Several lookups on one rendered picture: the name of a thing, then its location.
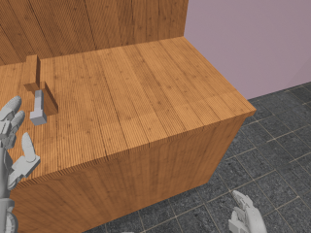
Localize right robot hand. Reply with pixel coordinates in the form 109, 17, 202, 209
228, 190, 267, 233

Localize left robot hand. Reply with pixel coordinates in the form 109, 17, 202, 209
0, 95, 41, 199

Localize left robot forearm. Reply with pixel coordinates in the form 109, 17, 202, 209
0, 198, 18, 233

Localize counter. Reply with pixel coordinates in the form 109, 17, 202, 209
0, 0, 256, 233

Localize tap lever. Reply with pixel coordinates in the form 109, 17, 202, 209
29, 89, 48, 126

